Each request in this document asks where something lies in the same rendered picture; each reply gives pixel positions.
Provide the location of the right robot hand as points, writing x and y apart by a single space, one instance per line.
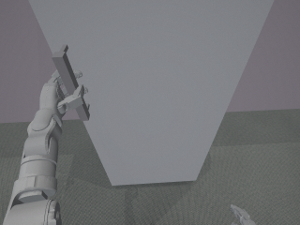
242 216

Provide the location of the robot left upper arm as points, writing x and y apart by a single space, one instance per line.
45 212

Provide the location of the fridge door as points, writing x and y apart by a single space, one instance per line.
160 76

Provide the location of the handle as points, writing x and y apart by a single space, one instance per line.
66 73

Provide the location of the left robot forearm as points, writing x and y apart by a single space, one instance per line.
36 181

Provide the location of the left robot hand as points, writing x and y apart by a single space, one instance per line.
52 97

